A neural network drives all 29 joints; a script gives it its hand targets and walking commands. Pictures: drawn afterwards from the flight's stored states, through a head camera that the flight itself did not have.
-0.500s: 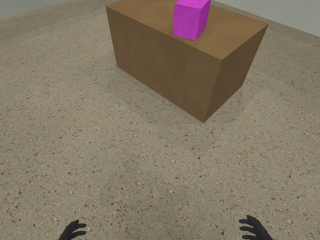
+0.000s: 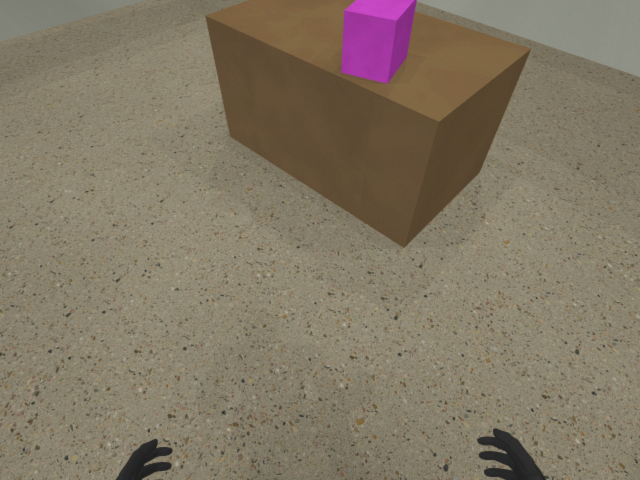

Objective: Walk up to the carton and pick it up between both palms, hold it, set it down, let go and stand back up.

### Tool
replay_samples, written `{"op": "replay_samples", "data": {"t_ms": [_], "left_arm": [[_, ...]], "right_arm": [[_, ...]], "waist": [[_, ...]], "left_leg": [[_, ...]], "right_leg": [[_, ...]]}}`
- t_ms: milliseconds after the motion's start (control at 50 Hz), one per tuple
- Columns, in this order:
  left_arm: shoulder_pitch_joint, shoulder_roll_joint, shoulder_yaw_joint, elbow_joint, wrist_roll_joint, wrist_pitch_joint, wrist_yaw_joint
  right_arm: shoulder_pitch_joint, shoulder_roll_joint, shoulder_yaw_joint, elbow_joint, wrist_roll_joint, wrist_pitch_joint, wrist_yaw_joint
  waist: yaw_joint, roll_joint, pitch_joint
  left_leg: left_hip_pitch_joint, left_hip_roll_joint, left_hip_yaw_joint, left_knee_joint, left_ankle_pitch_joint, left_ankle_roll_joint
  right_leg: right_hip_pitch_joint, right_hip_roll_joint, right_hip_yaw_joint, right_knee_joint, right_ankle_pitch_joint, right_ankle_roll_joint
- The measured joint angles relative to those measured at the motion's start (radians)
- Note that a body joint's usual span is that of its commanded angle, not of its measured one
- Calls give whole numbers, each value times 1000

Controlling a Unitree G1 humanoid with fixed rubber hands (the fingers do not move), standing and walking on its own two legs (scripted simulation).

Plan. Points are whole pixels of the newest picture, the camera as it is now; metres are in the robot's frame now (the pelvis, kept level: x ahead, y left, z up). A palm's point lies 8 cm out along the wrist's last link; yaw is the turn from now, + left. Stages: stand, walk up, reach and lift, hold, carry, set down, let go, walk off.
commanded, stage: stand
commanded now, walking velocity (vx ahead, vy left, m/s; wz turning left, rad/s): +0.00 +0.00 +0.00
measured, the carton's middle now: (378, 35) +1.38 -0.22 -0.08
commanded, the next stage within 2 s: none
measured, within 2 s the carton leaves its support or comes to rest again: neither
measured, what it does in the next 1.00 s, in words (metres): stands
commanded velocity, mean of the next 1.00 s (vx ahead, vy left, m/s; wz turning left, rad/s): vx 0.00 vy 0.00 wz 0.00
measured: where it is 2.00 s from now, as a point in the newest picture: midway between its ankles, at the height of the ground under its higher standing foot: outside the picture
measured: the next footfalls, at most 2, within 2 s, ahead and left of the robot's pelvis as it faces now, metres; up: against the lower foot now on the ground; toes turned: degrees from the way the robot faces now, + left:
none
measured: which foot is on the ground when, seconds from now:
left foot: down 0.00-1.00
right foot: down 0.00-1.00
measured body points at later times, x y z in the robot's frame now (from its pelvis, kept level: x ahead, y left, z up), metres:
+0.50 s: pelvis +0.00 +0.00 +0.00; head +0.01 +0.00 +0.45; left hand +0.12 +0.25 -0.11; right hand +0.11 -0.26 -0.10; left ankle +0.01 +0.10 -0.73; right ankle +0.02 -0.14 -0.73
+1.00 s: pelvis +0.00 +0.00 +0.00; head +0.01 +0.00 +0.45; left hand +0.13 +0.25 -0.10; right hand +0.10 -0.26 -0.11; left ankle +0.01 +0.10 -0.73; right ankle +0.02 -0.14 -0.73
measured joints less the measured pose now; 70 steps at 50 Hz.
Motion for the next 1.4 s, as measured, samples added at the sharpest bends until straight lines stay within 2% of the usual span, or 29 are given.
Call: {"op": "replay_samples", "data": {"t_ms": [1400], "left_arm": [[26, 5, -3, 30, 3, 4, 4]], "right_arm": [[33, -19, 8, 37, 4, 6, -4]], "waist": [[-7, 2, -3]], "left_leg": [[4, 19, 50, -21, 9, 0]], "right_leg": [[-18, 21, 50, -18, 28, 2]]}}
